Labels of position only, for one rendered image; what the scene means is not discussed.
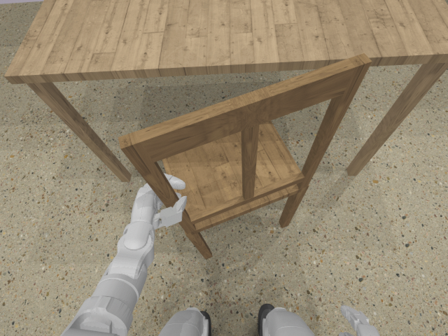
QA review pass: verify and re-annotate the robot left hand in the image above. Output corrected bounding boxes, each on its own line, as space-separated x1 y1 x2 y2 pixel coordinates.
131 173 187 230

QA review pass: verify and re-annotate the table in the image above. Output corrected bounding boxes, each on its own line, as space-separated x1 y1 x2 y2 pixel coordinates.
4 0 448 182

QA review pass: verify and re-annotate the chair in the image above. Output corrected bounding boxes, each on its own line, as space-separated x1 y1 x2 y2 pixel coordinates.
118 53 372 259

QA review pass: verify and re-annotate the robot left shin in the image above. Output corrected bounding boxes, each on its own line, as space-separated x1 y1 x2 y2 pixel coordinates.
186 307 202 315

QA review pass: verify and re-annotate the robot right hand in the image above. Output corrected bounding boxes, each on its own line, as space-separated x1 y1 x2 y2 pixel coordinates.
338 305 380 336

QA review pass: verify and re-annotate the robot left forearm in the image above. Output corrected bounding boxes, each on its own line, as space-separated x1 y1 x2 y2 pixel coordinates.
60 221 155 336

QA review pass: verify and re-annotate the robot right thigh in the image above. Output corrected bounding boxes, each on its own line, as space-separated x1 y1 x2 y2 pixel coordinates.
262 311 315 336

